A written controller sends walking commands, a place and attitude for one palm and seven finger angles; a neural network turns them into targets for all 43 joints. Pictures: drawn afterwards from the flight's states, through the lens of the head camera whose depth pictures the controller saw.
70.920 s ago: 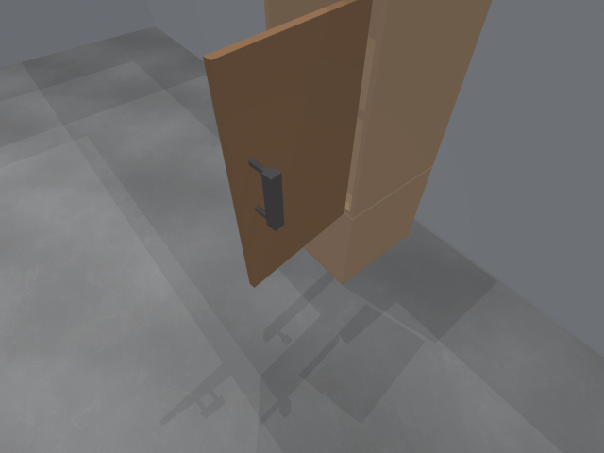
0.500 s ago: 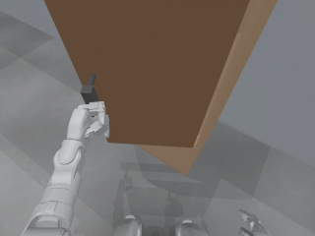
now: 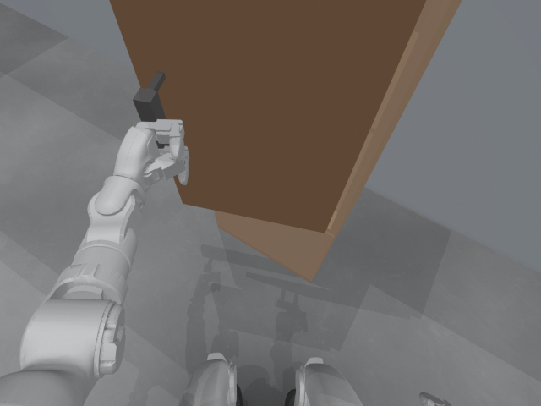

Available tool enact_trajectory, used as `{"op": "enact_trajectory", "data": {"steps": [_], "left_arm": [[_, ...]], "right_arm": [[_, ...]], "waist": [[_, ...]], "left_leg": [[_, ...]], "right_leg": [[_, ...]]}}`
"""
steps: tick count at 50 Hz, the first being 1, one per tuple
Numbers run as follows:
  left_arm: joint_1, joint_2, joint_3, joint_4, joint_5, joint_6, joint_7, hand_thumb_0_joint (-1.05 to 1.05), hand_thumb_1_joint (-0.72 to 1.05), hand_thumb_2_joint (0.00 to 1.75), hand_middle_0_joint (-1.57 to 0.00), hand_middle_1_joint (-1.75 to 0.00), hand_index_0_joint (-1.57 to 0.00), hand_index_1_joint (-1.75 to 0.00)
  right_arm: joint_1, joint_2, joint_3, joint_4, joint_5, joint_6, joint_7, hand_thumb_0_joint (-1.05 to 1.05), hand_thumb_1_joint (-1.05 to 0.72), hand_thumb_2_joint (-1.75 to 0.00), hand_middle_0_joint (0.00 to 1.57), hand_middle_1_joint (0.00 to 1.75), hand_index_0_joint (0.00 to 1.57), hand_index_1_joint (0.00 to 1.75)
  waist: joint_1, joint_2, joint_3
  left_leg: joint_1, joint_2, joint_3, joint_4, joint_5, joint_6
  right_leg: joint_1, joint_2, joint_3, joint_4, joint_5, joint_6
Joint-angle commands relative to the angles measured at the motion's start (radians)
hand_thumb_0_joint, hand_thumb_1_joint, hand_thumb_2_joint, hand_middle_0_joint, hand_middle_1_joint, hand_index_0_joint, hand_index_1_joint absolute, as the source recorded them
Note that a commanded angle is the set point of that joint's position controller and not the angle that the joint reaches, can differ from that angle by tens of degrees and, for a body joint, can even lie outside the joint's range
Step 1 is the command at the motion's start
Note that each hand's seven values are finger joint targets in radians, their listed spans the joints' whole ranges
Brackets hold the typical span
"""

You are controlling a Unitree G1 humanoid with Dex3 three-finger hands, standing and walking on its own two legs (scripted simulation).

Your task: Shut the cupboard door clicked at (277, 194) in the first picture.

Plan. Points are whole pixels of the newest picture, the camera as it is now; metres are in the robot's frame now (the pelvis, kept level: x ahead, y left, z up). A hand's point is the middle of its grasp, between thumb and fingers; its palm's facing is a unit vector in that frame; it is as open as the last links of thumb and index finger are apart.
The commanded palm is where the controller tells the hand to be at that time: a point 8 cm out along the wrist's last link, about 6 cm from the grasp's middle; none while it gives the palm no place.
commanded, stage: push the door shut along its arc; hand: left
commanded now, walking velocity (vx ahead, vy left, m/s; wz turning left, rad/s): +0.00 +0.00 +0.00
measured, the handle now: (163, 120) +0.54 +0.16 +0.07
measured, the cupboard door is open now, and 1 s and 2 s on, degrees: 20 7 0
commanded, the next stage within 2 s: pull the fist back off the door in 1.02 s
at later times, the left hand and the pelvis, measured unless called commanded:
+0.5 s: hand (219, 128) +0.52 +0.07 +0.07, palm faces -0.39 -0.92 -0.03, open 3.1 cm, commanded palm +0.52 +0.12 +0.07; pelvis +0.00 +0.00 -0.02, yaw -2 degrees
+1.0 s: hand (233, 114) +0.55 +0.05 +0.07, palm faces -0.45 -0.89 -0.03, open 3.0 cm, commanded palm +0.58 +0.07 +0.07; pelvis +0.00 -0.01 -0.03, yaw -2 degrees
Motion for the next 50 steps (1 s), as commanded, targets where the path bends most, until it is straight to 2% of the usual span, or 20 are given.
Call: {"op": "enact_trajectory", "data": {"steps": [1, 5, 6, 7, 11, 14, 15, 16, 21, 22, 24, 28, 30, 32, 37, 39, 40, 42, 48, 50], "left_arm": [[-0.592, 0.129, 0.011, -0.217, 0.017, -0.071, -0.043, 0.0, 0.9, 0.9, -1.3, -1.5, -1.3, -1.5], [-0.603, 0.087, -0.021, -0.231, 0.014, -0.069, -0.064, 0.0, 0.9, 0.9, -1.3, -1.5, -1.3, -1.5], [-0.609, 0.081, -0.025, -0.209, 0.011, -0.056, -0.064, 0.0, 0.9, 0.9, -1.3, -1.5, -1.3, -1.5], [-0.632, 0.111, 0.0, -0.198, 0.011, -0.05, -0.062, 0.0, 0.9, 0.9, -1.3, -1.5, -1.3, -1.5], [-0.709, 0.106, -0.018, -0.151, 0.031, -0.034, -0.053, 0.0, 0.9, 0.9, -1.3, -1.5, -1.3, -1.5], [-0.757, 0.176, 0.047, -0.128, 0.029, -0.022, -0.045, 0.0, 0.9, 0.9, -1.3, -1.5, -1.3, -1.5], [-0.756, 0.182, 0.043, -0.113, 0.042, -0.022, -0.05, 0.0, 0.9, 0.9, -1.3, -1.5, -1.3, -1.5], [-0.775, 0.151, 0.017, -0.113, 0.044, -0.018, -0.055, 0.0, 0.9, 0.9, -1.3, -1.5, -1.3, -1.5], [-0.79, 0.211, 0.065, -0.076, 0.051, 0.003, -0.074, 0.0, 0.9, 0.9, -1.3, -1.5, -1.3, -1.5], [-0.786, 0.248, 0.099, -0.08, 0.054, 0.007, -0.073, 0.0, 0.9, 0.9, -1.3, -1.5, -1.3, -1.5], [-0.801, 0.243, 0.097, -0.062, 0.057, 0.019, -0.074, 0.0, 0.9, 0.9, -1.3, -1.5, -1.3, -1.5], [-0.777, 0.311, 0.15, -0.053, 0.076, 0.041, -0.073, 0.0, 0.9, 0.9, -1.3, -1.5, -1.3, -1.5], [-0.775, 0.298, 0.143, -0.046, 0.079, 0.041, -0.082, 0.0, 0.9, 0.9, -1.3, -1.5, -1.3, -1.5], [-0.826, 0.273, 0.113, -0.048, 0.082, 0.049, -0.089, 0.0, 0.9, 0.9, -1.3, -1.5, -1.3, -1.5], [-0.904, 0.246, 0.076, -0.039, 0.077, 0.066, -0.104, 0.0, 0.9, 0.9, -1.3, -1.5, -1.3, -1.5], [-0.951, 0.2, 0.037, -0.063, 0.072, 0.067, -0.115, 0.0, 0.9, 0.9, -1.3, -1.5, -1.3, -1.5], [-0.964, 0.218, 0.045, -0.06, 0.072, 0.066, -0.118, 0.0, 0.9, 0.9, -1.3, -1.5, -1.3, -1.5], [-1.001, 0.187, 0.015, -0.055, 0.07, 0.077, -0.121, 0.0, 0.9, 0.9, -1.3, -1.5, -1.3, -1.5], [-1.08, 0.126, -0.033, -0.013, 0.07, 0.103, -0.121, 0.0, 0.9, 0.9, -1.3, -1.5, -1.3, -1.5], [-1.112, 0.134, -0.026, -0.025, 0.069, 0.103, -0.123, 0.0, 0.9, 0.9, -1.3, -1.5, -1.3, -1.5]], "right_arm": [[0.103, -0.175, -0.057, -0.076, -0.001, -0.032, -0.009, 0.0, -0.9, -0.9, 0.2, 0.3, 0.2, 0.3], [0.12, -0.177, -0.064, -0.077, -0.002, -0.03, 0.0, 0.0, -0.9, -0.9, 0.2, 0.3, 0.2, 0.3], [0.122, -0.176, -0.062, -0.074, -0.002, -0.026, 0.002, 0.0, -0.9, -0.9, 0.2, 0.3, 0.2, 0.3], [0.128, -0.181, -0.062, -0.069, -0.001, -0.024, 0.0, 0.0, -0.9, -0.9, 0.2, 0.3, 0.2, 0.3], [0.147, -0.182, -0.058, -0.056, -0.004, -0.022, -0.002, 0.0, -0.9, -0.9, 0.2, 0.3, 0.2, 0.3], [0.164, -0.189, -0.054, -0.059, -0.01, -0.026, -0.002, 0.0, -0.9, -0.9, 0.2, 0.3, 0.2, 0.3], [0.166, -0.188, -0.052, -0.059, -0.011, -0.026, 0.0, 0.0, -0.9, -0.9, 0.2, 0.3, 0.2, 0.3], [0.167, -0.184, -0.053, -0.058, -0.014, -0.028, 0.003, 0.0, -0.9, -0.9, 0.2, 0.3, 0.2, 0.3], [0.19, -0.189, -0.051, -0.065, -0.019, -0.021, 0.008, 0.0, -0.9, -0.9, 0.2, 0.3, 0.2, 0.3], [0.197, -0.192, -0.054, -0.067, -0.02, -0.019, 0.008, 0.0, -0.9, -0.9, 0.2, 0.3, 0.2, 0.3], [0.206, -0.188, -0.05, -0.071, -0.02, -0.016, 0.009, 0.0, -0.9, -0.9, 0.2, 0.3, 0.2, 0.3], [0.22, -0.188, -0.05, -0.081, -0.026, -0.003, 0.016, 0.0, -0.9, -0.9, 0.2, 0.3, 0.2, 0.3], [0.224, -0.184, -0.05, -0.085, -0.027, 0.0, 0.018, 0.0, -0.9, -0.9, 0.2, 0.3, 0.2, 0.3], [0.235, -0.183, -0.053, -0.075, -0.027, 0.004, 0.016, 0.0, -0.9, -0.9, 0.2, 0.3, 0.2, 0.3], [0.247, -0.187, -0.056, -0.053, -0.027, 0.004, 0.007, 0.0, -0.9, -0.9, 0.2, 0.3, 0.2, 0.3], [0.245, -0.181, -0.055, -0.046, -0.031, -0.003, 0.005, 0.0, -0.9, -0.9, 0.2, 0.3, 0.2, 0.3], [0.25, -0.187, -0.058, -0.032, -0.032, -0.005, 0.002, 0.0, -0.9, -0.9, 0.2, 0.3, 0.2, 0.3], [0.247, -0.186, -0.056, -0.021, -0.035, -0.011, 0.0, 0.0, -0.9, -0.9, 0.2, 0.3, 0.2, 0.3], [0.239, -0.191, -0.052, 0.015, -0.041, -0.036, -0.01, 0.0, -0.9, -0.9, 0.2, 0.3, 0.2, 0.3], [0.241, -0.194, -0.053, 0.024, -0.045, -0.046, -0.013, 0.0, -0.9, -0.9, 0.2, 0.3, 0.2, 0.3]], "waist": [[-0.085, 0.059, -0.445], [-0.09, 0.114, -0.486], [-0.098, 0.089, -0.452], [-0.105, 0.059, -0.432], [-0.13, 0.077, -0.412], [-0.129, 0.073, -0.436], [-0.125, 0.083, -0.46], [-0.137, 0.1, -0.469], [-0.134, 0.096, -0.502], [-0.128, 0.092, -0.518], [-0.135, 0.094, -0.52], [-0.123, 0.092, -0.54], [-0.12, 0.097, -0.555], [-0.149, 0.077, -0.519], [-0.179, 0.075, -0.513], [-0.183, 0.124, -0.538], [-0.187, 0.131, -0.552], [-0.201, 0.153, -0.537], [-0.232, 0.158, -0.518], [-0.232, 0.17, -0.557]], "left_leg": [[0.4, 0.001, -0.13, -0.13, 0.131, -0.009], [0.493, 0.01, -0.155, -0.132, 0.177, -0.018], [0.473, 0.01, -0.153, -0.135, 0.152, -0.016], [0.441, 0.011, -0.149, -0.131, 0.137, -0.012], [0.426, 0.012, -0.158, -0.121, 0.115, -0.011], [0.386, 0.005, -0.147, -0.103, 0.124, -0.004], [0.393, 0.008, -0.152, -0.098, 0.141, -0.007], [0.401, 0.007, -0.15, -0.088, 0.151, -0.006], [0.388, 0.012, -0.15, -0.061, 0.209, -0.005], [0.379, 0.014, -0.146, -0.054, 0.224, -0.005], [0.37, 0.013, -0.142, -0.043, 0.239, -0.001], [0.322, 0.013, -0.123, -0.025, 0.275, -0.001], [0.332, 0.014, -0.123, -0.017, 0.303, -0.002], [0.315, 0.017, -0.122, -0.011, 0.285, 0.002], [0.312, 0.015, -0.12, 0.004, 0.262, 0.008], [0.348, 0.009, -0.122, 0.01, 0.292, 0.01], [0.373, 0.015, -0.13, 0.017, 0.305, 0.007], [0.38, 0.014, -0.132, 0.019, 0.287, 0.008], [0.383, 0.015, -0.144, 0.034, 0.249, 0.011], [0.409, 0.016, -0.148, 0.046, 0.287, 0.012]], "right_leg": [[0.015, 0.023, 0.097, -0.152, 0.126, 0.0], [-0.049, 0.026, 0.082, -0.14, 0.143, -0.005], [-0.053, 0.028, 0.078, -0.148, 0.131, -0.003], [-0.046, 0.028, 0.083, -0.151, 0.126, -0.001], [-0.096, 0.031, 0.077, -0.14, 0.107, -0.001], [-0.078, 0.033, 0.082, -0.131, 0.107, -0.003], [-0.078, 0.033, 0.085, -0.123, 0.114, -0.004], [-0.091, 0.033, 0.084, -0.122, 0.12, -0.002], [-0.079, 0.04, 0.084, -0.104, 0.152, -0.003], [-0.067, 0.041, 0.088, -0.102, 0.165, -0.003], [-0.077, 0.044, 0.086, -0.093, 0.174, -0.003], [-0.018, 0.047, 0.096, -0.086, 0.225, 0.001], [-0.023, 0.049, 0.097, -0.078, 0.251, 0.003], [-0.043, 0.052, 0.098, -0.085, 0.244, 0.008], [-0.072, 0.054, 0.099, -0.095, 0.223, 0.009], [-0.095, 0.055, 0.095, -0.087, 0.233, 0.004], [-0.115, 0.055, 0.092, -0.085, 0.234, 0.004], [-0.147, 0.055, 0.087, -0.088, 0.208, 0.004], [-0.223, 0.056, 0.073, -0.081, 0.16, 0.002], [-0.235, 0.058, 0.07, -0.065, 0.175, 0.001]]}}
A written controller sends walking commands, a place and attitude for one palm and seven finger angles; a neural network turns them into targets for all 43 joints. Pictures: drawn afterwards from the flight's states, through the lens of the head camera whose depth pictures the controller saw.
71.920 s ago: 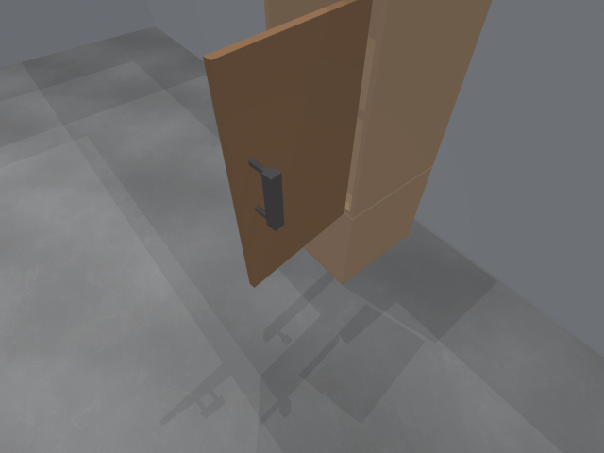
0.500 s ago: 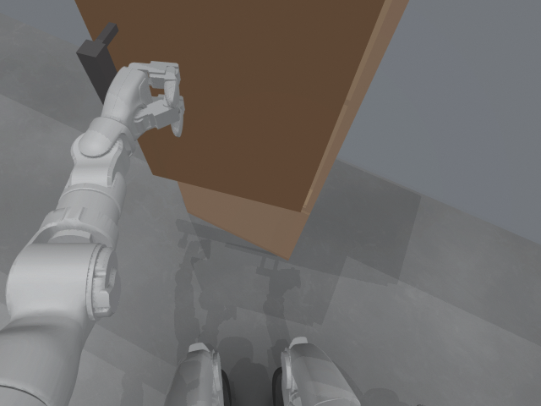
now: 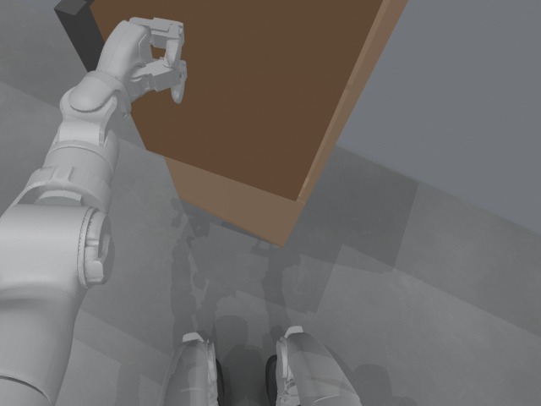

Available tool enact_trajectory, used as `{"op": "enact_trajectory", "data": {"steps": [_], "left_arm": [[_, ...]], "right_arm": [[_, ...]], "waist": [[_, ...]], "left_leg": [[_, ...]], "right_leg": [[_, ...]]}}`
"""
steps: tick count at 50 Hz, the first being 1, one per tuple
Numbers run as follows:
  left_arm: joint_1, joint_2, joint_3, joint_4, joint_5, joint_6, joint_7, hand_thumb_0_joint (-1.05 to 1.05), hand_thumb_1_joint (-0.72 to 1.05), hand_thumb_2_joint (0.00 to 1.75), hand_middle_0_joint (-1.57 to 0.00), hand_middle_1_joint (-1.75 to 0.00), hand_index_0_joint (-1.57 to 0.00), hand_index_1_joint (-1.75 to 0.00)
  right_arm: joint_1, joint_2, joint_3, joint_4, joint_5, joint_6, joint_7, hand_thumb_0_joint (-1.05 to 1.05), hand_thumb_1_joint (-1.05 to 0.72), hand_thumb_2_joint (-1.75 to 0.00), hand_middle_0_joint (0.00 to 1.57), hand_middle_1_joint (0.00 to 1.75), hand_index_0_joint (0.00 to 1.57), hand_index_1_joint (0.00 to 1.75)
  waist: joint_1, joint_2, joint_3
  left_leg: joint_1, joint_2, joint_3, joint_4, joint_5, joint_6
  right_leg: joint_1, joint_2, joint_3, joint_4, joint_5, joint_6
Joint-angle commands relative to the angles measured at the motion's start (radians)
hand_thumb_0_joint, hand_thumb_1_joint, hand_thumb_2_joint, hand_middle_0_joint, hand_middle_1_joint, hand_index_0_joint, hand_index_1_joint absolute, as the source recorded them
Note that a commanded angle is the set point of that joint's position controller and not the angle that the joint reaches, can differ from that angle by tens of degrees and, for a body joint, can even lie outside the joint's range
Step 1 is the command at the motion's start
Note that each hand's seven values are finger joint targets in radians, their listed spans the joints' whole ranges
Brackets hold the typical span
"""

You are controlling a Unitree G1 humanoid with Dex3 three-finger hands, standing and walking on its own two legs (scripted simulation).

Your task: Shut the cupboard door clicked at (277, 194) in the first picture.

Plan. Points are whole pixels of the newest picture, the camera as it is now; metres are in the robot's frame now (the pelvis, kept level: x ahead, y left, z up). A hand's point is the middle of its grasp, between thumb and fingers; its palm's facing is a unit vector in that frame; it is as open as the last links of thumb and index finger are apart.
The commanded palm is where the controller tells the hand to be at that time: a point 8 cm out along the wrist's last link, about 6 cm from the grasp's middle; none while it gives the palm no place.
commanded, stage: push the door shut along its arc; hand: left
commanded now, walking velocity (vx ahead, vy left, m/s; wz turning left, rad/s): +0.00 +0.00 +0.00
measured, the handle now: (104, 44) +0.60 +0.17 +0.09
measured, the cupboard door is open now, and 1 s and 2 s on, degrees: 7 0 0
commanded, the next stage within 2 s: pull the fist back off the door in 0.02 s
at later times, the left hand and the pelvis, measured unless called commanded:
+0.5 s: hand (210, 67) +0.56 +0.03 +0.09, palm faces +0.01 -1.00 -0.05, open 3.0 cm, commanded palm +0.52 +0.08 +0.10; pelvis +0.00 -0.01 +0.01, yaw -1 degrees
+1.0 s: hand (201, 118) +0.47 +0.05 +0.09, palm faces +0.00 -1.00 -0.04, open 3.1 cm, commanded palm +0.45 +0.10 +0.10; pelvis +0.03 -0.02 +0.04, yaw +0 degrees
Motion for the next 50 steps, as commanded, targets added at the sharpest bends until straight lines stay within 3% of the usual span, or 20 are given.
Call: {"op": "enact_trajectory", "data": {"steps": [1, 6, 7, 8, 10, 11, 13, 14, 16, 17, 19, 24, 28, 32, 34, 40, 44, 46, 47, 50], "left_arm": [[-0.658, 0.025, -0.007, -0.232, -0.005, -0.055, -0.013, 0.0, 0.9, 0.9, -1.3, -1.5, -1.3, -1.5], [-0.696, -0.01, -0.036, -0.195, 0.008, -0.036, -0.013, 0.0, 0.9, 0.9, -1.3, -1.5, -1.3, -1.5], [-0.705, 0.044, 0.179, -0.201, -0.063, -0.022, 0.19, 0.0, 0.9, 0.9, -1.3, -1.5, -1.3, -1.5], [-0.641, 0.008, 0.15, -0.156, -0.025, -0.012, 0.294, 0.0, 0.9, 0.9, -1.3, -1.5, -1.3, -1.5], [-0.636, -0.026, 0.186, -0.171, 0.012, -0.039, 0.46, 0.0, 0.9, 0.9, -1.3, -1.5, -1.3, -1.5], [-0.62, -0.035, 0.202, -0.194, 0.038, -0.065, 0.538, 0.0, 0.9, 0.9, -1.3, -1.5, -1.3, -1.5], [-0.609, -0.04, 0.175, -0.25, 0.147, -0.145, 0.666, 0.0, 0.9, 0.9, -1.3, -1.5, -1.3, -1.5], [-0.614, -0.04, 0.153, -0.251, 0.201, -0.179, 0.692, 0.0, 0.9, 0.9, -1.3, -1.5, -1.3, -1.5], [-0.615, -0.07, 0.079, -0.243, 0.268, -0.209, 0.7, 0.0, 0.9, 0.9, -1.3, -1.5, -1.3, -1.5], [-0.602, -0.082, 0.058, -0.246, 0.264, -0.211, 0.685, 0.0, 0.9, 0.9, -1.3, -1.5, -1.3, -1.5], [-0.575, -0.057, 0.085, -0.257, 0.217, -0.207, 0.649, 0.0, 0.9, 0.9, -1.3, -1.5, -1.3, -1.5], [-0.387, -0.016, 0.171, -0.241, 0.125, -0.203, 0.594, 0.0, 0.9, 0.9, -1.3, -1.5, -1.3, -1.5], [-0.198, -0.061, 0.174, -0.276, 0.116, -0.26, 0.595, 0.0, 0.9, 0.9, -1.3, -1.5, -1.3, -1.5], [-0.082, -0.111, 0.134, -0.286, 0.134, -0.285, 0.593, 0.0, 0.9, 0.9, -1.3, -1.5, -1.3, -1.5], [-0.054, -0.148, 0.115, -0.367, 0.117, -0.302, 0.589, 0.0, 0.9, 0.9, -1.3, -1.5, -1.3, -1.5], [0.008, -0.207, 0.041, -0.533, 0.1, -0.341, 0.578, 0.0, 0.9, 0.9, -1.3, -1.5, -1.3, -1.5], [0.14, -0.258, -0.017, -0.626, 0.084, -0.336, 0.57, 0.0, 0.9, 0.9, -1.3, -1.5, -1.3, -1.5], [0.192, -0.259, -0.018, -0.601, 0.078, -0.313, 0.565, 0.0, 0.9, 0.9, -1.3, -1.5, -1.3, -1.5], [0.156, -0.276, -0.045, -0.613, 0.077, -0.308, 0.563, 0.0, 0.9, 0.9, -1.3, -1.5, -1.3, -1.5], [0.109, -0.27, -0.043, -0.624, 0.072, -0.308, 0.566, 0.0, 0.9, 0.9, -1.3, -1.5, -1.3, -1.5]], "right_arm": [[0.191, -0.192, -0.062, -0.008, -0.005, -0.033, -0.02, 0.0, -0.9, -0.9, 0.2, 0.3, 0.2, 0.3], [0.184, -0.193, -0.058, 0.005, -0.007, -0.046, -0.026, 0.0, -0.9, -0.9, 0.2, 0.3, 0.2, 0.3], [0.238, -0.166, -0.053, -0.034, -0.015, -0.051, -0.015, 0.0, -0.9, -0.9, 0.2, 0.3, 0.2, 0.3], [0.234, -0.164, -0.051, -0.037, -0.025, -0.054, 0.005, 0.0, -0.9, -0.9, 0.2, 0.3, 0.2, 0.3], [0.262, -0.16, -0.063, -0.041, -0.055, -0.046, 0.037, 0.0, -0.9, -0.9, 0.2, 0.3, 0.2, 0.3], [0.267, -0.156, -0.067, -0.048, -0.069, -0.043, 0.057, 0.0, -0.9, -0.9, 0.2, 0.3, 0.2, 0.3], [0.28, -0.148, -0.077, -0.054, -0.097, -0.032, 0.094, 0.0, -0.9, -0.9, 0.2, 0.3, 0.2, 0.3], [0.29, -0.152, -0.085, -0.049, -0.103, -0.023, 0.107, 0.0, -0.9, -0.9, 0.2, 0.3, 0.2, 0.3], [0.299, -0.155, -0.096, -0.037, -0.101, 0.003, 0.124, 0.0, -0.9, -0.9, 0.2, 0.3, 0.2, 0.3], [0.294, -0.157, -0.098, -0.042, -0.095, 0.013, 0.126, 0.0, -0.9, -0.9, 0.2, 0.3, 0.2, 0.3], [0.288, -0.164, -0.099, -0.054, -0.081, 0.028, 0.119, 0.0, -0.9, -0.9, 0.2, 0.3, 0.2, 0.3], [0.268, -0.15, -0.082, -0.081, -0.058, 0.044, 0.097, 0.0, -0.9, -0.9, 0.2, 0.3, 0.2, 0.3], [0.256, -0.13, -0.088, -0.096, -0.058, 0.051, 0.102, 0.0, -0.9, -0.9, 0.2, 0.3, 0.2, 0.3], [0.246, -0.123, -0.098, -0.101, -0.051, 0.068, 0.104, 0.0, -0.9, -0.9, 0.2, 0.3, 0.2, 0.3], [0.234, -0.116, -0.105, -0.114, -0.048, 0.071, 0.104, 0.0, -0.9, -0.9, 0.2, 0.3, 0.2, 0.3], [0.179, -0.106, -0.116, -0.114, -0.036, 0.079, 0.089, 0.0, -0.9, -0.9, 0.2, 0.3, 0.2, 0.3], [0.136, -0.099, -0.117, -0.134, -0.028, 0.079, 0.082, 0.0, -0.9, -0.9, 0.2, 0.3, 0.2, 0.3], [0.115, -0.098, -0.115, -0.133, -0.021, 0.083, 0.075, 0.0, -0.9, -0.9, 0.2, 0.3, 0.2, 0.3], [0.102, -0.096, -0.113, -0.133, -0.019, 0.086, 0.072, 0.0, -0.9, -0.9, 0.2, 0.3, 0.2, 0.3], [0.074, -0.092, -0.108, -0.132, -0.016, 0.084, 0.057, 0.0, -0.9, -0.9, 0.2, 0.3, 0.2, 0.3]], "waist": [[-0.126, 0.141, -0.555], [-0.144, 0.156, -0.538], [-0.102, 0.161, -0.546], [-0.101, 0.154, -0.544], [-0.107, 0.114, -0.549], [-0.089, 0.135, -0.576], [-0.077, 0.159, -0.63], [-0.092, 0.145, -0.633], [-0.116, 0.151, -0.6], [-0.109, 0.144, -0.607], [-0.093, 0.128, -0.644], [-0.031, 0.036, -0.574], [0.01, -0.039, -0.511], [0.022, -0.073, -0.447], [0.039, -0.043, -0.487], [0.045, -0.026, -0.511], [0.067, -0.021, -0.527], [0.071, -0.06, -0.468], [0.053, -0.071, -0.442], [0.048, -0.078, -0.445]], "left_leg": [[0.611, -0.018, -0.123, -0.075, 0.322, 0.024], [0.598, -0.016, -0.127, -0.062, 0.303, 0.024], [0.523, -0.003, -0.136, -0.086, 0.229, 0.005], [0.489, -0.003, -0.14, -0.098, 0.187, 0.0], [0.485, -0.003, -0.152, -0.11, 0.206, -0.003], [0.49, -0.009, -0.14, -0.105, 0.225, -0.007], [0.523, -0.01, -0.132, -0.098, 0.279, -0.013], [0.544, -0.005, -0.141, -0.096, 0.3, -0.014], [0.557, -0.005, -0.129, -0.109, 0.261, -0.013], [0.554, -0.013, -0.121, -0.124, 0.237, -0.012], [0.574, -0.018, -0.116, -0.152, 0.238, -0.01], [0.48, -0.031, -0.064, -0.206, 0.214, -0.004], [0.427, -0.043, -0.026, -0.225, 0.253, -0.002], [0.408, -0.051, -0.002, -0.241, 0.249, 0.0], [0.469, -0.054, 0.005, -0.247, 0.298, -0.002], [0.56, -0.053, 0.01, -0.248, 0.359, -0.003], [0.621, -0.054, 0.015, -0.253, 0.423, -0.003], [0.588, -0.055, 0.017, -0.264, 0.382, -0.004], [0.584, -0.055, 0.017, -0.268, 0.36, -0.001], [0.582, -0.057, 0.013, -0.266, 0.345, -0.001]], "right_leg": [[-0.016, 0.032, 0.089, -0.167, 0.2, 0.016], [-0.065, 0.032, 0.08, -0.152, 0.178, 0.015], [-0.024, 0.021, 0.096, -0.159, 0.161, 0.02], [-0.019, 0.018, 0.095, -0.153, 0.136, 0.027], [-0.013, 0.014, 0.087, -0.144, 0.154, 0.039], [-0.002, 0.012, 0.088, -0.143, 0.166, 0.041], [0.01, 0.013, 0.086, -0.131, 0.195, 0.042], [-0.004, 0.015, 0.082, -0.124, 0.205, 0.043], [0.008, 0.015, 0.089, -0.153, 0.195, 0.042], [0.051, 0.017, 0.094, -0.171, 0.192, 0.039], [0.121, 0.019, 0.1, -0.19, 0.209, 0.035], [0.296, 0.02, 0.124, -0.248, 0.241, 0.04], [0.406, 0.017, 0.139, -0.265, 0.343, 0.047], [0.445, 0.008, 0.154, -0.283, 0.386, 0.051], [0.472, 0.007, 0.155, -0.28, 0.447, 0.049], [0.491, -0.002, 0.157, -0.28, 0.539, 0.06], [0.523, -0.004, 0.155, -0.277, 0.622, 0.062], [0.531, -0.008, 0.157, -0.295, 0.597, 0.067], [0.518, -0.011, 0.159, -0.304, 0.581, 0.072], [0.522, -0.017, 0.163, -0.304, 0.563, 0.07]]}}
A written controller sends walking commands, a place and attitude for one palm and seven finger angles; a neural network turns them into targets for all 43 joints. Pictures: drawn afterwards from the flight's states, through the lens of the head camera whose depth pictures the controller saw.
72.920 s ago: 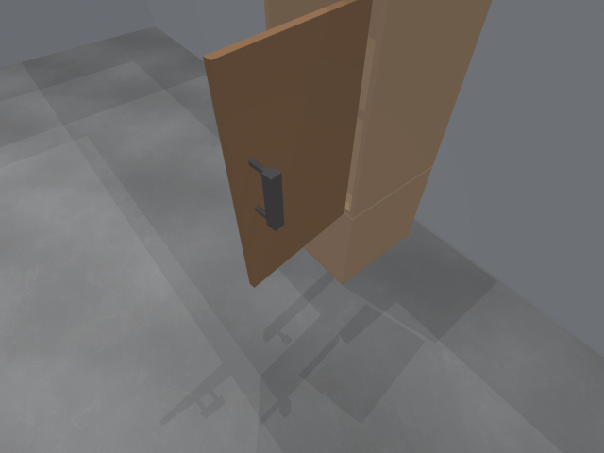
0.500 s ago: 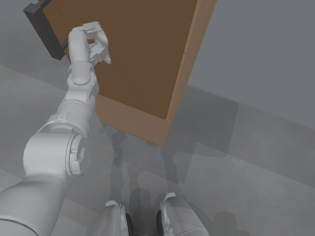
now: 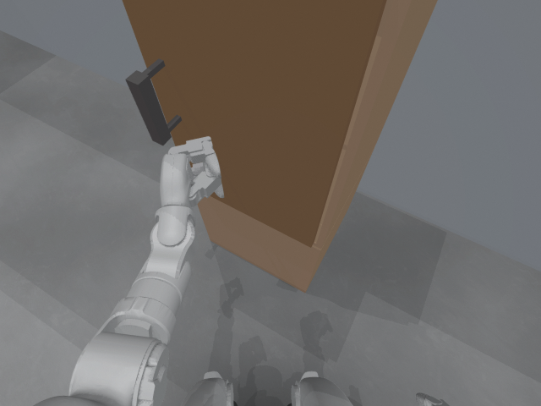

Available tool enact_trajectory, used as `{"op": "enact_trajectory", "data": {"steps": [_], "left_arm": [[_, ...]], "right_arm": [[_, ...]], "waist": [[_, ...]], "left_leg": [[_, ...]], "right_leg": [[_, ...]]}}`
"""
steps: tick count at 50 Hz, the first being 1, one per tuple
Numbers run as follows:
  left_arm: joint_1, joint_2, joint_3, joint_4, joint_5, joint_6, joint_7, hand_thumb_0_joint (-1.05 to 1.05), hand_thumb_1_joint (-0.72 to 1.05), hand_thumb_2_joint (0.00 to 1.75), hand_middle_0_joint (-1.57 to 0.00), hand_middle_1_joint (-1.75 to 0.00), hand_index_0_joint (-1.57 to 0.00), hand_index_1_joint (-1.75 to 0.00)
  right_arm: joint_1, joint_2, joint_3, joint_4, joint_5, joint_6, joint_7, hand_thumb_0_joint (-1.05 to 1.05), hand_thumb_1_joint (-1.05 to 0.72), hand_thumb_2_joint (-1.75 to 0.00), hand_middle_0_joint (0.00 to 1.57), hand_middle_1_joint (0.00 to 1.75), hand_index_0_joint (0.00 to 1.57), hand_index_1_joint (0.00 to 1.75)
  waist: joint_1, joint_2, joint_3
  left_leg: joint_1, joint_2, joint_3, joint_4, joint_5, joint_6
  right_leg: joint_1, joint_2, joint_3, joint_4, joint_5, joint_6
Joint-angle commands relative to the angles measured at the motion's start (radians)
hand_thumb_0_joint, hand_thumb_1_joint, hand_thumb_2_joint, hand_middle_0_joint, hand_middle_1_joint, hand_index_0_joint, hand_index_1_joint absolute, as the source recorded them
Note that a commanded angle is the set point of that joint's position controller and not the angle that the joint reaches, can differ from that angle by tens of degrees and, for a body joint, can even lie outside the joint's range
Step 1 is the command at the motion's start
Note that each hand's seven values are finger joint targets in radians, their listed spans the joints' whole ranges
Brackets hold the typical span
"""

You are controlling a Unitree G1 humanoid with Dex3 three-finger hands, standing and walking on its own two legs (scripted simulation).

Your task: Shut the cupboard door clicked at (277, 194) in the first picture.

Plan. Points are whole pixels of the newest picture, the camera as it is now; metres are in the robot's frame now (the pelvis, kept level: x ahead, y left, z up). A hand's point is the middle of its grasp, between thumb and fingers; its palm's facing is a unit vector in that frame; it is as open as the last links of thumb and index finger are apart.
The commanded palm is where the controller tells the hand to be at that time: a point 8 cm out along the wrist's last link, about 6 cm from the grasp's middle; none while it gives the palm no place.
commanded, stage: draw the hand back to the body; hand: left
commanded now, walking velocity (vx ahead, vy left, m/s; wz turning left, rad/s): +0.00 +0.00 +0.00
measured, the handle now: (159, 103) +0.60 +0.17 +0.05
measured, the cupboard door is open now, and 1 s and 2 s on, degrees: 0 0 0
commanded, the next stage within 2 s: step back with the hand held close in 1.70 s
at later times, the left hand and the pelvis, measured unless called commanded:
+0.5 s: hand (158, 202) +0.36 +0.13 +0.12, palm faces +0.00 -1.00 -0.03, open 3.1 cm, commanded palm +0.32 +0.18 +0.12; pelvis +0.00 +0.01 +0.03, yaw +0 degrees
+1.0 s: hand (3, 270) +0.26 +0.23 +0.18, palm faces +0.23 -0.93 -0.27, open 3.8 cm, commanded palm +0.22 +0.28 +0.20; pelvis +0.02 +0.03 +0.07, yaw +1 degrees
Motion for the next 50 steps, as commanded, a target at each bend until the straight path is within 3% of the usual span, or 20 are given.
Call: {"op": "enact_trajectory", "data": {"steps": [1, 3, 6, 9, 10, 14, 16, 19, 23, 27, 31, 32, 33, 35, 38, 45, 46, 50], "left_arm": [[-0.459, 0.074, -0.019, -0.223, -0.007, -0.067, -0.004, 0.0, 0.9, 0.9, -1.3, -1.5, -1.3, -1.5], [-0.466, 0.08, -0.011, -0.197, -0.008, -0.074, -0.004, 0.0, 0.9, 0.9, -1.3, -1.5, -1.3, -1.5], [-0.464, 0.066, -0.021, -0.159, -0.006, -0.078, -0.008, 0.0, 0.9, 0.9, -1.3, -1.5, -1.3, -1.5], [-0.295, 0.174, 0.081, -0.257, -0.023, -0.062, -0.02, 0.0, 0.9, 0.9, -1.3, -1.5, -1.3, -1.5], [-0.244, 0.146, 0.053, -0.293, -0.031, -0.046, -0.033, 0.0, 0.9, 0.9, -1.3, -1.5, -1.3, -1.5], [-0.119, 0.18, 0.061, -0.446, -0.065, 0.02, -0.075, 0.0, 0.9, 0.9, -1.3, -1.5, -1.3, -1.5], [-0.077, 0.188, 0.057, -0.523, -0.09, 0.039, -0.098, 0.0, 0.9, 0.9, -1.3, -1.5, -1.3, -1.5], [-0.031, 0.138, -0.014, -0.647, -0.116, 0.05, -0.133, 0.0, 0.9, 0.9, -1.3, -1.5, -1.3, -1.5], [0.105, 0.137, -0.031, -0.69, -0.139, 0.093, -0.169, 0.0, 0.9, 0.9, -1.3, -1.5, -1.3, -1.5], [0.219, 0.206, 0.029, -0.793, -0.16, 0.141, -0.186, 0.0, 0.9, 0.9, -1.27, -1.47, -1.27, -1.47], [0.299, 0.24, 0.063, -0.893, -0.179, 0.182, -0.204, 0.0, 0.9, 0.9, -1.16, -1.35, -1.16, -1.35], [0.324, 0.294, 0.002, -0.96, -0.079, 0.221, -0.151, 0.0, 0.9, 0.9, -1.13, -1.32, -1.13, -1.32], [0.356, 0.269, -0.001, -1.006, -0.075, 0.253, -0.123, 0.0, 0.9, 0.9, -1.11, -1.29, -1.11, -1.29], [0.444, 0.278, 0.007, -1.046, -0.061, 0.301, -0.093, 0.0, 0.9, 0.9, -1.05, -1.23, -1.05, -1.23], [0.479, 0.265, -0.006, -1.11, -0.045, 0.346, -0.07, 0.0, 0.9, 0.9, -0.97, -1.14, -0.97, -1.14], [0.653, 0.298, 0.061, -1.245, -0.036, 0.404, -0.048, 0.0, 0.9, 0.9, -0.78, -0.93, -0.78, -0.93], [0.661, 0.311, 0.078, -1.263, -0.034, 0.407, -0.045, 0.0, 0.9, 0.9, -0.75, -0.9, -0.75, -0.9], [0.74, 0.336, 0.131, -1.351, -0.033, 0.414, -0.038, 0.0, 0.9, 0.9, -0.64, -0.78, -0.64, -0.78]], "right_arm": [[0.116, -0.111, -0.032, -0.051, 0.008, -0.021, -0.022, 0.0, -0.9, -0.9, 0.2, 0.3, 0.2, 0.3], [0.105, -0.111, -0.029, -0.047, 0.005, -0.024, -0.025, 0.0, -0.9, -0.9, 0.2, 0.3, 0.2, 0.3], [0.092, -0.109, -0.025, -0.046, 0.003, -0.028, -0.024, 0.0, -0.9, -0.9, 0.2, 0.3, 0.2, 0.3], [0.075, -0.12, -0.022, -0.102, 0.011, -0.02, -0.025, 0.0, -0.9, -0.9, 0.2, 0.3, 0.2, 0.3], [0.059, -0.108, -0.016, -0.12, 0.02, -0.017, -0.024, 0.0, -0.9, -0.9, 0.2, 0.3, 0.2, 0.3], [0.039, -0.108, -0.007, -0.166, 0.045, -0.006, -0.043, 0.0, -0.9, -0.9, 0.2, 0.3, 0.2, 0.3], [0.014, -0.105, -0.002, -0.17, 0.058, -0.009, -0.056, 0.0, -0.9, -0.9, 0.2, 0.3, 0.2, 0.3], [-0.012, -0.103, 0.001, -0.179, 0.067, -0.029, -0.07, 0.0, -0.9, -0.9, 0.2, 0.3, 0.2, 0.3], [-0.051, -0.104, 0.008, -0.173, 0.08, -0.053, -0.081, 0.0, -0.9, -0.9, 0.2, 0.3, 0.2, 0.3], [-0.099, -0.107, 0.018, -0.195, 0.086, -0.069, -0.09, 0.0, -0.9, -0.9, 0.2, 0.3, 0.2, 0.3], [-0.145, -0.102, 0.031, -0.216, 0.091, -0.086, -0.101, 0.0, -0.9, -0.9, 0.2, 0.3, 0.2, 0.3], [-0.18, -0.077, 0.024, -0.216, 0.09, -0.055, -0.122, 0.0, -0.9, -0.9, 0.2, 0.3, 0.2, 0.3], [-0.188, -0.073, 0.029, -0.231, 0.088, -0.046, -0.134, 0.0, -0.9, -0.9, 0.2, 0.3, 0.2, 0.3], [-0.204, -0.071, 0.038, -0.226, 0.085, -0.038, -0.149, 0.0, -0.9, -0.9, 0.2, 0.3, 0.2, 0.3], [-0.224, -0.068, 0.051, -0.223, 0.081, -0.036, -0.158, 0.0, -0.9, -0.9, 0.2, 0.3, 0.2, 0.3], [-0.24, -0.066, 0.064, -0.218, 0.062, -0.053, -0.157, 0.0, -0.9, -0.9, 0.2, 0.3, 0.2, 0.3], [-0.243, -0.068, 0.067, -0.217, 0.06, -0.055, -0.155, 0.0, -0.9, -0.9, 0.2, 0.3, 0.2, 0.3], [-0.246, -0.066, 0.063, -0.212, 0.052, -0.069, -0.151, 0.0, -0.9, -0.9, 0.2, 0.3, 0.2, 0.3]], "waist": [[-0.049, -0.035, -0.402], [-0.05, -0.059, -0.39], [-0.047, -0.031, -0.397], [0.032, -0.045, -0.503], [0.043, -0.032, -0.493], [0.05, -0.135, -0.42], [0.051, -0.131, -0.357], [0.039, -0.095, -0.307], [0.048, -0.048, -0.205], [0.084, -0.038, -0.183], [0.099, -0.036, -0.148], [0.108, -0.045, -0.152], [0.1, -0.042, -0.127], [0.105, -0.03, -0.093], [0.099, -0.006, -0.025], [0.12, 0.035, 0.005], [0.122, 0.01, 0.018], [0.131, 0.033, -0.001]], "left_leg": [[0.264, -0.048, -0.033, -0.047, 0.308, 0.028], [0.256, -0.049, -0.038, -0.046, 0.299, 0.028], [0.262, -0.05, -0.041, -0.037, 0.304, 0.026], [0.288, -0.055, -0.031, -0.077, 0.353, 0.025], [0.298, -0.057, -0.02, -0.094, 0.352, 0.025], [0.302, -0.056, -0.01, -0.162, 0.324, 0.035], [0.328, -0.053, -0.007, -0.197, 0.288, 0.035], [0.414, -0.049, -0.012, -0.238, 0.279, 0.038], [0.473, -0.043, -0.022, -0.288, 0.241, 0.037], [0.505, -0.044, -0.024, -0.334, 0.238, 0.036], [0.535, -0.045, -0.028, -0.371, 0.253, 0.037], [0.58, -0.038, -0.028, -0.425, 0.253, 0.03], [0.606, -0.036, -0.029, -0.444, 0.266, 0.034], [0.654, -0.03, -0.029, -0.482, 0.292, 0.037], [0.73, -0.022, -0.042, -0.544, 0.305, 0.033], [0.828, -0.012, -0.052, -0.628, 0.415, 0.023], [0.827, -0.011, -0.06, -0.639, 0.42, 0.021], [0.856, -0.009, -0.06, -0.645, 0.491, 0.017]], "right_leg": [[0.232, -0.02, 0.109, -0.152, 0.538, 0.082], [0.223, -0.02, 0.106, -0.149, 0.52, 0.08], [0.196, -0.022, 0.103, -0.139, 0.508, 0.077], [0.341, -0.02, 0.112, -0.141, 0.579, 0.072], [0.369, -0.021, 0.117, -0.159, 0.597, 0.076], [0.488, -0.029, 0.133, -0.235, 0.626, 0.098], [0.492, -0.031, 0.134, -0.281, 0.58, 0.1], [0.471, -0.025, 0.115, -0.326, 0.494, 0.089], [0.427, -0.021, 0.094, -0.377, 0.388, 0.075], [0.475, -0.027, 0.091, -0.406, 0.358, 0.068], [0.52, -0.027, 0.083, -0.427, 0.372, 0.064], [0.567, -0.061, 0.142, -0.494, 0.367, 0.072], [0.587, -0.063, 0.129, -0.513, 0.382, 0.073], [0.618, -0.058, 0.112, -0.541, 0.408, 0.071], [0.616, -0.041, 0.079, -0.585, 0.38, 0.058], [0.719, -0.038, 0.058, -0.647, 0.452, 0.049], [0.722, -0.034, 0.052, -0.655, 0.451, 0.049], [0.767, -0.037, 0.051, -0.665, 0.496, 0.048]]}}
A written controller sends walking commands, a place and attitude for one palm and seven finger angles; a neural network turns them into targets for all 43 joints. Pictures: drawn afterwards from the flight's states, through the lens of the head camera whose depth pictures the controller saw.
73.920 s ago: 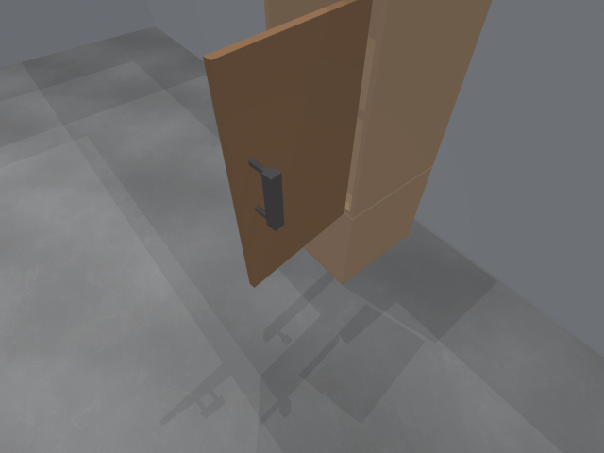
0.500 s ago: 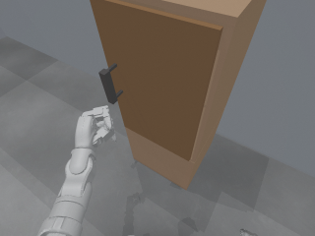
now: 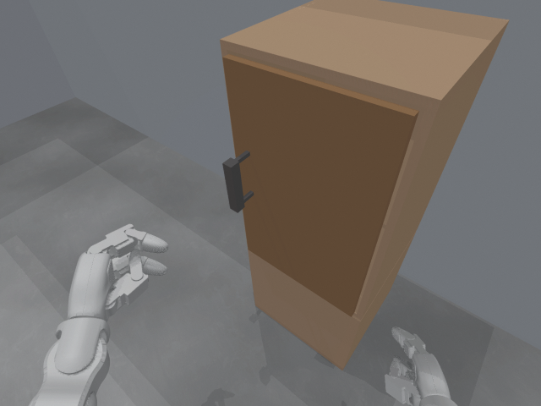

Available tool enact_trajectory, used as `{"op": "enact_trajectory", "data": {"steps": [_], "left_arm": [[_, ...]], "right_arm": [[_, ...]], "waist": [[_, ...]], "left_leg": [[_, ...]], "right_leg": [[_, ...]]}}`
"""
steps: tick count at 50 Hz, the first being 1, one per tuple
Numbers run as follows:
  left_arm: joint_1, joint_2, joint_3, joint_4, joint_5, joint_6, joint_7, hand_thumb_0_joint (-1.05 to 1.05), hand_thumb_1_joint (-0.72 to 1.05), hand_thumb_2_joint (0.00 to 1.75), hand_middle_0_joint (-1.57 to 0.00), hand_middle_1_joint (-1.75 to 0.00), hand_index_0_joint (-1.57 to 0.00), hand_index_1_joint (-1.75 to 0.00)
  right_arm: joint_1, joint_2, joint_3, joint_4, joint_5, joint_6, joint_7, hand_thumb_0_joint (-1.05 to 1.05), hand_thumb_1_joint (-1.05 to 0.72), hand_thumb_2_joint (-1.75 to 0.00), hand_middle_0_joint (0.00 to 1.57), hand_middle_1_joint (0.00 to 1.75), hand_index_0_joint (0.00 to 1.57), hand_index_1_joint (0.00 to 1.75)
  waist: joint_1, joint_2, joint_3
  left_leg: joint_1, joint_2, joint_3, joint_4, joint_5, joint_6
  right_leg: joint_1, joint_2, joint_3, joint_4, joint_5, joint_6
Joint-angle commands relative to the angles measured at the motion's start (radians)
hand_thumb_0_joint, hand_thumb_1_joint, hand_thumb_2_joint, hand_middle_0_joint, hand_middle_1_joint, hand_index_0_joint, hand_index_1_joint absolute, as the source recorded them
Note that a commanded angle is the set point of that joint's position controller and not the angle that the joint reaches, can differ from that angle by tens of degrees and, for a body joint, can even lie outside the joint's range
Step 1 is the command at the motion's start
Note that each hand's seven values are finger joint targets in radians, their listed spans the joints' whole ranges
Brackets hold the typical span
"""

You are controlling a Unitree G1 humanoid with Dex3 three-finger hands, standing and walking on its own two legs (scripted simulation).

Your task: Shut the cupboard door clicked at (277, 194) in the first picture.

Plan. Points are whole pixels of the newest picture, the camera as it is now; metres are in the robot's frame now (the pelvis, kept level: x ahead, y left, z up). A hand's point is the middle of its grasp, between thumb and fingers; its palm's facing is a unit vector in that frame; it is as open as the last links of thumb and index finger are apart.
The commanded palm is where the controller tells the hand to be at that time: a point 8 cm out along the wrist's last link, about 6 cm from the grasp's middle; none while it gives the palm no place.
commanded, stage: draw the hand back to the body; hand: left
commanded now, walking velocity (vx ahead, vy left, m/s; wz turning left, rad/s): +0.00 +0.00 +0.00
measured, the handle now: (241, 181) +0.59 +0.13 -0.02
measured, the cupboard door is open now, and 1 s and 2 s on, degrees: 0 0 0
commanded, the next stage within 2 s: step back with the hand held close in 0.70 s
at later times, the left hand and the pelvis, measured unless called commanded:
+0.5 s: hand (43, 300) +0.18 +0.27 +0.15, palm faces +0.48 -0.78 -0.40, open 7.1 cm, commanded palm +0.14 +0.30 +0.17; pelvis +0.00 +0.00 +0.00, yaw +1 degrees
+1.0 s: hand (61, 286) +0.20 +0.26 +0.16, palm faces +0.42 -0.79 -0.45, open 7.4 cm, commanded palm +0.14 +0.30 +0.17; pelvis +0.00 +0.00 +0.00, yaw -1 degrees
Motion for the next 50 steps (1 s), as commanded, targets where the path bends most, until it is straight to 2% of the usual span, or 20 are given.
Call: {"op": "enact_trajectory", "data": {"steps": [1, 5, 9, 10, 16, 19, 20, 24, 26, 29, 32, 35, 38, 39, 40, 41, 42, 43, 45, 50], "left_arm": [[-0.109, 0.17, 0.15, -0.319, 0.004, -0.063, 0.019, 0.0, 0.9, 0.9, -0.61, -0.75, -0.61, -0.75], [-0.017, 0.18, 0.192, -0.373, 0.002, -0.058, 0.023, 0.0, 0.9, 0.9, -0.5, -0.63, -0.5, -0.63], [0.061, 0.243, 0.291, -0.416, 0.0, -0.07, 0.031, 0.0, 0.9, 0.9, -0.39, -0.51, -0.39, -0.51], [0.074, 0.23, 0.291, -0.425, -0.004, -0.071, 0.031, 0.0, 0.9, 0.9, -0.36, -0.48, -0.36, -0.48], [0.159, 0.295, 0.412, -0.471, -0.013, -0.102, 0.042, 0.0, 0.9, 0.9, -0.2, -0.3, -0.2, -0.3], [0.153, 0.212, 0.328, -0.413, -0.007, -0.099, 0.035, 0.0, 0.9, 0.9, -0.2, -0.3, -0.2, -0.3], [0.127, 0.215, 0.322, -0.417, -0.004, -0.101, 0.038, 0.0, 0.9, 0.9, -0.2, -0.3, -0.2, -0.3], [0.108, 0.261, 0.359, -0.423, 0.001, -0.112, 0.047, 0.0, 0.9, 0.9, -0.2, -0.3, -0.2, -0.3], [0.105, 0.26, 0.359, -0.449, 0.0, -0.121, 0.047, 0.0, 0.9, 0.9, -0.2, -0.3, -0.2, -0.3], [0.124, 0.282, 0.384, -0.453, -0.001, -0.124, 0.049, 0.0, 0.9, 0.9, -0.2, -0.3, -0.2, -0.3], [0.141, 0.264, 0.38, -0.445, -0.005, -0.125, 0.046, 0.0, 0.9, 0.9, -0.2, -0.3, -0.2, -0.3], [0.156, 0.255, 0.378, -0.431, -0.009, -0.121, 0.04, 0.0, 0.9, 0.9, -0.2, -0.3, -0.2, -0.3], [0.155, 0.247, 0.37, -0.433, -0.008, -0.119, 0.037, 0.0, 0.9, 0.9, -0.2, -0.3, -0.2, -0.3], [0.169, 0.256, 0.38, -0.42, -0.01, -0.118, 0.037, 0.0, 0.9, 0.9, -0.2, -0.3, -0.2, -0.3], [0.157, 0.247, 0.369, -0.435, -0.012, -0.118, 0.035, 0.0, 0.9, 0.9, -0.2, -0.3, -0.2, -0.3], [0.15, 0.253, 0.373, -0.434, -0.009, -0.118, 0.036, 0.0, 0.9, 0.9, -0.2, -0.3, -0.2, -0.3], [0.035, 0.374, 0.487, -0.506, 0.001, -0.159, 0.047, 0.0, 0.9, 0.9, -0.2, -0.3, -0.2, -0.3], [0.126, 0.31, 0.437, -0.423, 0.001, -0.165, 0.043, 0.0, 0.9, 0.9, -0.2, -0.3, -0.2, -0.3], [0.168, 0.284, 0.409, -0.413, 0.006, -0.178, 0.039, 0.0, 0.9, 0.9, -0.2, -0.3, -0.2, -0.3], [0.24, 0.3, 0.421, -0.443, 0.003, -0.181, 0.05, 0.0, 0.9, 0.9, -0.2, -0.3, -0.2, -0.3]], "right_arm": [[-0.096, -0.114, -0.044, -0.134, -0.009, -0.059, -0.005, 0.0, -0.9, -0.9, 0.2, 0.3, 0.2, 0.3], [-0.101, -0.113, -0.05, -0.127, -0.012, -0.071, 0.003, 0.0, -0.9, -0.9, 0.2, 0.3, 0.2, 0.3], [-0.102, -0.12, -0.06, -0.114, -0.015, -0.087, 0.005, 0.0, -0.9, -0.9, 0.2, 0.3, 0.2, 0.3], [-0.102, -0.115, -0.059, -0.117, -0.014, -0.088, 0.005, 0.0, -0.9, -0.9, 0.2, 0.3, 0.2, 0.3], [-0.104, -0.117, -0.072, -0.102, -0.008, -0.115, 0.002, 0.0, -0.9, -0.9, 0.2, 0.3, 0.2, 0.3], [-0.097, -0.129, -0.078, -0.088, -0.009, -0.127, 0.003, 0.0, -0.9, -0.9, 0.2, 0.3, 0.2, 0.3], [-0.094, -0.134, -0.079, -0.089, -0.008, -0.13, 0.002, 0.0, -0.9, -0.9, 0.2, 0.3, 0.2, 0.3], [-0.094, -0.139, -0.083, -0.082, -0.013, -0.142, -0.007, 0.0, -0.9, -0.9, 0.2, 0.3, 0.2, 0.3], [-0.101, -0.128, -0.08, -0.085, -0.013, -0.149, -0.009, 0.0, -0.9, -0.9, 0.2, 0.3, 0.2, 0.3], [-0.104, -0.127, -0.079, -0.078, -0.016, -0.155, -0.01, 0.0, -0.9, -0.9, 0.2, 0.3, 0.2, 0.3], [-0.102, -0.118, -0.075, -0.077, -0.015, -0.157, -0.008, 0.0, -0.9, -0.9, 0.2, 0.3, 0.2, 0.3], [-0.097, -0.119, -0.077, -0.079, -0.016, -0.154, -0.005, 0.0, -0.9, -0.9, 0.2, 0.3, 0.2, 0.3], [-0.094, -0.119, -0.079, -0.079, -0.015, -0.149, -0.002, 0.0, -0.9, -0.9, 0.2, 0.3, 0.2, 0.3], [-0.094, -0.122, -0.08, -0.078, -0.018, -0.15, -0.004, 0.0, -0.9, -0.9, 0.2, 0.3, 0.2, 0.3], [-0.096, -0.121, -0.081, -0.083, -0.016, -0.149, -0.003, 0.0, -0.9, -0.9, 0.2, 0.3, 0.2, 0.3], [-0.096, -0.12, -0.08, -0.08, -0.015, -0.148, -0.004, 0.0, -0.9, -0.9, 0.2, 0.3, 0.2, 0.3], [-0.089, -0.148, -0.089, -0.117, -0.008, -0.127, -0.005, 0.0, -0.9, -0.9, 0.2, 0.3, 0.2, 0.3], [-0.082, -0.136, -0.089, -0.092, -0.017, -0.115, -0.01, 0.0, -0.9, -0.9, 0.2, 0.3, 0.2, 0.3], [-0.082, -0.136, -0.094, -0.095, -0.017, -0.097, -0.008, 0.0, -0.9, -0.9, 0.2, 0.3, 0.2, 0.3], [-0.078, -0.145, -0.107, -0.123, -0.011, -0.06, -0.019, 0.0, -0.9, -0.9, 0.2, 0.3, 0.2, 0.3]], "waist": [[-0.005, 0.001, -0.135], [0.0, 0.005, -0.107], [0.014, -0.017, -0.108], [0.012, 0.012, -0.1], [0.023, 0.018, -0.076], [0.004, -0.02, -0.009], [0.001, 0.0, -0.003], [0.015, -0.028, -0.042], [0.017, 0.009, -0.059], [0.024, 0.008, -0.056], [0.022, 0.042, -0.041], [0.021, 0.003, -0.04], [0.018, 0.023, -0.046], [0.021, -0.012, -0.042], [0.019, -0.005, -0.053], [0.018, -0.003, -0.043], [-0.015, 0.008, -0.016], [-0.024, -0.033, -0.032], [-0.029, -0.066, -0.068], [-0.032, -0.025, -0.17]], "left_leg": [[0.121, 0.043, -0.066, -0.077, 0.302, -0.021], [0.115, 0.048, -0.071, -0.082, 0.319, -0.027], [0.099, 0.047, -0.071, -0.082, 0.31, -0.025], [0.093, 0.045, -0.066, -0.083, 0.301, -0.026], [0.069, 0.046, -0.065, -0.09, 0.225, -0.025], [0.059, 0.05, -0.069, -0.101, 0.181, -0.021], [0.059, 0.049, -0.07, -0.105, 0.162, -0.021], [0.063, 0.041, -0.071, -0.107, 0.139, -0.013], [0.073, 0.037, -0.063, -0.1, 0.144, -0.012], [0.063, 0.037, -0.061, -0.094, 0.166, -0.013], [0.065, 0.035, -0.051, -0.09, 0.184, -0.016], [0.064, 0.038, -0.049, -0.086, 0.214, -0.014], [0.074, 0.039, -0.045, -0.085, 0.211, -0.015], [0.07, 0.038, -0.044, -0.083, 0.218, -0.012], [0.073, 0.038, -0.042, -0.084, 0.216, -0.012], [0.075, 0.037, -0.042, -0.082, 0.219, -0.011], [0.007, 0.063, -0.065, -0.024, 0.135, 0.01], [0.014, 0.057, -0.071, 0.009, 0.119, 0.009], [0.011, 0.06, -0.067, 0.036, 0.153, 0.001], [0.028, 0.096, -0.072, 0.021, 0.36, -0.003]], "right_leg": [[0.016, -0.013, 0.029, -0.067, 0.279, -0.001], [0.022, -0.014, 0.029, -0.076, 0.275, 0.0], [0.034, -0.01, 0.027, -0.084, 0.271, 0.002], [0.037, -0.018, 0.027, -0.077, 0.266, 0.002], [0.019, -0.015, 0.024, -0.089, 0.203, 0.003], [-0.031, -0.013, 0.024, -0.106, 0.157, 0.007], [-0.034, -0.017, 0.027, -0.102, 0.139, 0.007], [-0.013, -0.016, 0.029, -0.106, 0.119, 0.006], [-0.006, -0.022, 0.034, -0.101, 0.129, 0.005], [0.007, -0.019, 0.037, -0.107, 0.153, 0.003], [0.001, -0.022, 0.039, -0.103, 0.179, 0.003], [0.008, -0.022, 0.038, -0.102, 0.21, 0.005], [0.0, -0.021, 0.038, -0.102, 0.205, 0.006], [0.002, -0.021, 0.038, -0.111, 0.217, 0.007], [0.009, -0.025, 0.04, -0.105, 0.215, 0.009], [0.0, -0.022, 0.039, -0.107, 0.216, 0.008], [-0.077, -0.088, 0.153, -0.148, 0.255, 0.005], [-0.095, -0.123, 0.17, -0.152, 0.271, -0.006], [-0.098, -0.146, 0.174, -0.121, 0.348, -0.011], [-0.058, -0.12, 0.122, -0.011, 0.47, 0.007]]}}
